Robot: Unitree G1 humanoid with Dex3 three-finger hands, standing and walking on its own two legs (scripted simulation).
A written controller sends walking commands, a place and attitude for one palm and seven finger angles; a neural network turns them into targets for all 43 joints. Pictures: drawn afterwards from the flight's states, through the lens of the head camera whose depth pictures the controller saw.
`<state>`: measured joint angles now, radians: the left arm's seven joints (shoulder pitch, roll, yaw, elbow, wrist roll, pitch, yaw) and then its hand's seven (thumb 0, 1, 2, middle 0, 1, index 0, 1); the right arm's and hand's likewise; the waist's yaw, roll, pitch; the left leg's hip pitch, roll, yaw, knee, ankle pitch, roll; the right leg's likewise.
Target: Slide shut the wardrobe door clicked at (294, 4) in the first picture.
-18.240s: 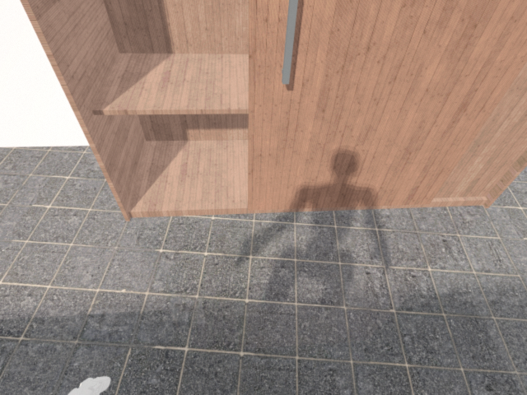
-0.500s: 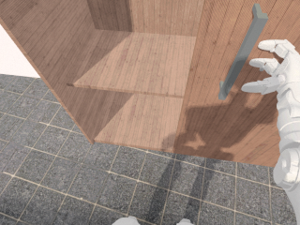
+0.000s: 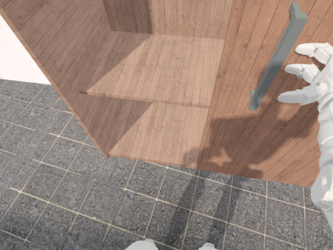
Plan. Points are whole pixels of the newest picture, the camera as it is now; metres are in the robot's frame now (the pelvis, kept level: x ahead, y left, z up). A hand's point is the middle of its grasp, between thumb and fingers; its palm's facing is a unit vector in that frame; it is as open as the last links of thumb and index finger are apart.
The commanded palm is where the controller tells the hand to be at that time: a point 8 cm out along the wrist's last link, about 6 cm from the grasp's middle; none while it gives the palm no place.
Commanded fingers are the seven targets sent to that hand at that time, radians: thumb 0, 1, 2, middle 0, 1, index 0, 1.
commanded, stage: slide the fingers in behind the handle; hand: right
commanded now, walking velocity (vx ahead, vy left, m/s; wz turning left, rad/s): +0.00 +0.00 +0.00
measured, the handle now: (269, 66) +0.54 -0.14 +0.13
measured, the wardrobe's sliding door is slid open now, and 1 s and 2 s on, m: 0.56 0.56 0.56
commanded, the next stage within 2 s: move the hooked fingers beside the handle in 0.26 s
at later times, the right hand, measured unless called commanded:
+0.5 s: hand (297, 77) +0.50 -0.19 +0.14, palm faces +0.01 +1.00 +0.00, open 13.7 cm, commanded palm +0.49 -0.22 +0.15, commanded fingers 0.00 0.50 -0.30 0.30 1.20 0.30 1.20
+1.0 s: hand (298, 76) +0.50 -0.19 +0.14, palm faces -0.02 +1.00 +0.01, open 13.5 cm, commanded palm +0.49 -0.24 +0.15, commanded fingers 0.00 0.50 -0.30 0.30 1.20 0.30 1.20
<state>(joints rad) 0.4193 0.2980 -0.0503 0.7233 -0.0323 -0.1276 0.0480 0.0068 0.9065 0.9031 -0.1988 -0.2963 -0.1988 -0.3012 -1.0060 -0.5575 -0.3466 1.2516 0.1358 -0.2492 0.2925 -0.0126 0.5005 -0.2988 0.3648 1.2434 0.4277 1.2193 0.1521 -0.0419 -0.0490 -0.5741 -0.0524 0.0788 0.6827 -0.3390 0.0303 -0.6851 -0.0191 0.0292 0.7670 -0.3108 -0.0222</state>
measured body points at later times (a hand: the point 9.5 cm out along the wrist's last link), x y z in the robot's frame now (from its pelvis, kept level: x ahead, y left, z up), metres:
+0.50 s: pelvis +0.01 -0.01 +0.00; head +0.08 -0.02 +0.45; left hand +0.04 +0.25 -0.12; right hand +0.50 -0.24 +0.14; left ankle -0.01 +0.10 -0.71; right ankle +0.03 -0.10 -0.71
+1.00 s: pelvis +0.02 -0.01 +0.00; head +0.09 -0.01 +0.45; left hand +0.04 +0.26 -0.11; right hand +0.50 -0.25 +0.14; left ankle -0.01 +0.10 -0.71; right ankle +0.03 -0.10 -0.71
